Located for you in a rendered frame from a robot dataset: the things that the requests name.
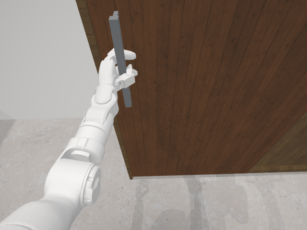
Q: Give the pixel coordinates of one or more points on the robot left upper arm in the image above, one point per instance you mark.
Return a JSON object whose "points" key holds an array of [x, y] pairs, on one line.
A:
{"points": [[71, 186]]}

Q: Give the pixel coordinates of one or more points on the robot left hand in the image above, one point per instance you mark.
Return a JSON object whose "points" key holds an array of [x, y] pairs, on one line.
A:
{"points": [[108, 72]]}

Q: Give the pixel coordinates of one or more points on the wardrobe door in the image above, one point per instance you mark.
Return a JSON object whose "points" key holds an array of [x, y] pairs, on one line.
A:
{"points": [[219, 81], [291, 148]]}

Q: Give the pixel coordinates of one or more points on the left robot forearm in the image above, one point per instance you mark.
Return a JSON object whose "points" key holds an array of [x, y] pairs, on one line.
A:
{"points": [[90, 140]]}

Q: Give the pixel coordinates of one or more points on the handle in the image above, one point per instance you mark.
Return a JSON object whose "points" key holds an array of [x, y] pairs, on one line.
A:
{"points": [[119, 52]]}

